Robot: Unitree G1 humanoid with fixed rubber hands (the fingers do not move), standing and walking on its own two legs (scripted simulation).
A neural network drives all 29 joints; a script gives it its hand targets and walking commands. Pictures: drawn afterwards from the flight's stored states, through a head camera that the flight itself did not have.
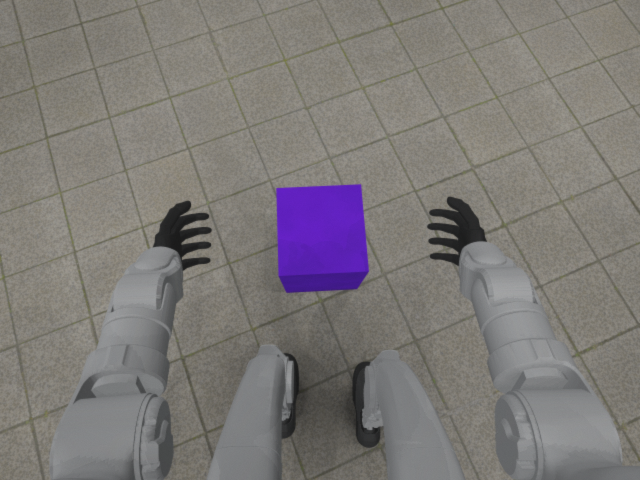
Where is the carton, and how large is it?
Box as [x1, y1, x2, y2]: [276, 184, 368, 292]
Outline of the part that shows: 360,184 276,188 278,273 286,292 356,288 359,285 368,271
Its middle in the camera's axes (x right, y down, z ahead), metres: +0.00 +0.00 +1.00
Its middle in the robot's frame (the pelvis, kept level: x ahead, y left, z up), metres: +0.52 +0.02 -0.56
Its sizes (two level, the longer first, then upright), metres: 0.210 0.200 0.250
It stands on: the floor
